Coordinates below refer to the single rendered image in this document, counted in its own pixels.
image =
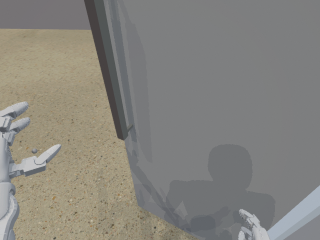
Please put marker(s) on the right robot hand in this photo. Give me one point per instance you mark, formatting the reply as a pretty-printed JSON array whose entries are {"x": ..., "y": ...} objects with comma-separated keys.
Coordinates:
[{"x": 257, "y": 233}]

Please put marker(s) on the left robot hand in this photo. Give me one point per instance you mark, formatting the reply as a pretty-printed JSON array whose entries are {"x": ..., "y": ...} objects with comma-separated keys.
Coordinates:
[{"x": 8, "y": 130}]

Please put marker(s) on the fridge door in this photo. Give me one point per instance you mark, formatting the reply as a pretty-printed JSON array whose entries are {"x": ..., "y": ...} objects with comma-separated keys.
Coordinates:
[{"x": 224, "y": 98}]

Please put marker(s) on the handle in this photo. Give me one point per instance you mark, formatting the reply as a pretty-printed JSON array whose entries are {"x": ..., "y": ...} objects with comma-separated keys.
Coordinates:
[{"x": 101, "y": 36}]

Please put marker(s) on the robot left forearm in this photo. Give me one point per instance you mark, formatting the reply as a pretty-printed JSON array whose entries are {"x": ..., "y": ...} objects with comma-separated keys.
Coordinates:
[{"x": 9, "y": 210}]

